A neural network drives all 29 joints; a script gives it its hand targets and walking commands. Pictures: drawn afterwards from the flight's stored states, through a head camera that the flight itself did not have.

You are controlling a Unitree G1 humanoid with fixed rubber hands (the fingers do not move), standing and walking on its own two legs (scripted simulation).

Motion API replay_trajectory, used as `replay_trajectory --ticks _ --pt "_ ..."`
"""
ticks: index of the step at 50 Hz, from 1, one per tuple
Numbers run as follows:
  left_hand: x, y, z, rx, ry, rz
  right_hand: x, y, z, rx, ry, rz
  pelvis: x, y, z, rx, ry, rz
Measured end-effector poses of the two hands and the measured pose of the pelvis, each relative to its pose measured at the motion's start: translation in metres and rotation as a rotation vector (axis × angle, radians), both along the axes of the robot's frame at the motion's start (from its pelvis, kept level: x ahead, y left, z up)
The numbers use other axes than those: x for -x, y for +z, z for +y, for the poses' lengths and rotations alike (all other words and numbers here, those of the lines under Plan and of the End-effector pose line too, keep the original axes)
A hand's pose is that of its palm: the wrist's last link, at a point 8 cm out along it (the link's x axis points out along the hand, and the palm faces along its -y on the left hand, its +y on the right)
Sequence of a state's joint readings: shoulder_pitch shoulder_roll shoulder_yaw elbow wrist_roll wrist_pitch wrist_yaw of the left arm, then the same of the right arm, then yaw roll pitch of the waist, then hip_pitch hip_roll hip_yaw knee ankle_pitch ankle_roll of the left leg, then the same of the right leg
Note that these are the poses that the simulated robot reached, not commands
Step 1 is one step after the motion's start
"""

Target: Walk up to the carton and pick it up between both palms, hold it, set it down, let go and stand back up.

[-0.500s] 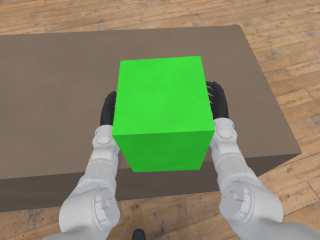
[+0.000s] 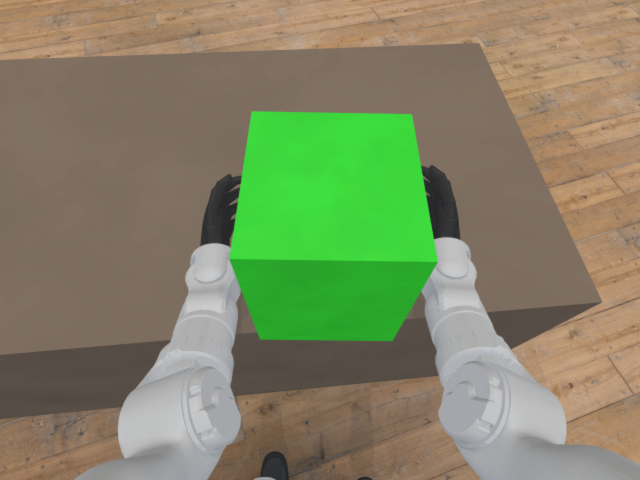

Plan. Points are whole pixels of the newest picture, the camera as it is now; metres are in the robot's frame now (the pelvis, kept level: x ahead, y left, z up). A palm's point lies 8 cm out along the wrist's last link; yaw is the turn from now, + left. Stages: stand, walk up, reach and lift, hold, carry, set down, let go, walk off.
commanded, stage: set down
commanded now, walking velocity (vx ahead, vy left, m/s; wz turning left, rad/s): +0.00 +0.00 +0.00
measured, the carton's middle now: (328, 237) +0.41 +0.00 -0.01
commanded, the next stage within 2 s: none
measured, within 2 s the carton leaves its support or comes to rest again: rests again in 0.44 s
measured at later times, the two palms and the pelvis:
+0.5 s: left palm (219, 238) +0.41 +0.15 +0.00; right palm (440, 231) +0.40 -0.14 +0.02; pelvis +0.00 +0.00 +0.00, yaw +0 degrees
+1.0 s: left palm (210, 240) +0.41 +0.16 +0.00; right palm (438, 241) +0.40 -0.14 +0.01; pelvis +0.00 +0.01 -0.01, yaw -1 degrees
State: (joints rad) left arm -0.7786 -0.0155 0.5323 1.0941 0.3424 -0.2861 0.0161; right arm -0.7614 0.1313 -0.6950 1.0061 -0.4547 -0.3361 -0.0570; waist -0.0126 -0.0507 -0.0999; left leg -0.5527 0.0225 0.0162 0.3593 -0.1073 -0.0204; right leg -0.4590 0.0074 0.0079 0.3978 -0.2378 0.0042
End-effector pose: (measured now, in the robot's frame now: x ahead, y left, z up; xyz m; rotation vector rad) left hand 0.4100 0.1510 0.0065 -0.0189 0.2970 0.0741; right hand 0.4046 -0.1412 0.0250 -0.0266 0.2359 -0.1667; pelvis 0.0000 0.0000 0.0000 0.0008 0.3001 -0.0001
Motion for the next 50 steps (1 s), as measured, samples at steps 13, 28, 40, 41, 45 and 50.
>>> replay_trajectory --ticks 13,28,40,41,45,50 --pt "-0.002 -0.001 -0.001 -0.002 -0.008 -0.006 0.0 -0.002 -0.001 0.004 -0.006 0.01 0.0 0.0 0.0 0.0 -0.001 0.003" --pt "-0.004 -0.007 0.002 -0.005 0.023 0.014 0.001 -0.009 0.0 0.059 0.007 0.037 -0.002 -0.003 0.002 0.003 -0.002 0.066" --pt "-0.003 -0.01 0.007 0.013 0.008 0.01 0.006 -0.016 0.0 0.031 0.002 0.051 0.002 -0.005 0.008 0.011 -0.003 0.1" --pt "-0.002 -0.011 0.008 0.014 0.011 0.01 0.006 -0.017 0.0 0.032 0.003 0.052 0.002 -0.005 0.008 0.012 -0.004 0.106" --pt "-0.001 -0.011 0.014 0.004 0.012 0.002 0.007 -0.018 0.0 0.029 0.004 0.048 0.003 -0.005 0.009 0.014 -0.004 0.107" --pt "0.001 -0.009 0.013 -0.01 0.006 -0.003 0.009 -0.019 0.0 0.02 0.004 0.042 0.004 -0.005 0.009 0.014 -0.004 0.106"
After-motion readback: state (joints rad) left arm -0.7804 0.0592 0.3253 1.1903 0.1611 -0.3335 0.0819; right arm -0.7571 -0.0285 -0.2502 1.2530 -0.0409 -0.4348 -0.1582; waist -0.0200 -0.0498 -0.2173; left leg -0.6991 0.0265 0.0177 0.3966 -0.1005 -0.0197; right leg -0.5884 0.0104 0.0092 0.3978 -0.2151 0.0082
